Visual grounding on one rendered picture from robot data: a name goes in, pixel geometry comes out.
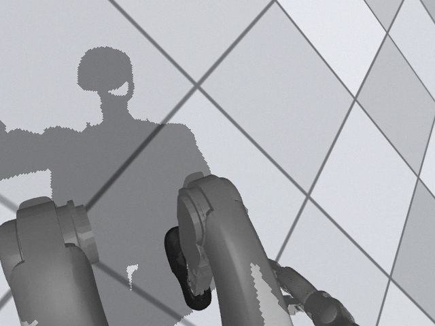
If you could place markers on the right robot arm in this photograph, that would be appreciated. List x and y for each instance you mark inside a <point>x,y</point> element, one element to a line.
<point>324,310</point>

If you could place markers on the right robot foot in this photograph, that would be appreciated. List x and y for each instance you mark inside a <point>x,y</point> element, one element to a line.
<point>177,262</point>

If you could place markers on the right robot hand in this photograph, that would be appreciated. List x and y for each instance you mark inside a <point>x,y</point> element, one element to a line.
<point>295,284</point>

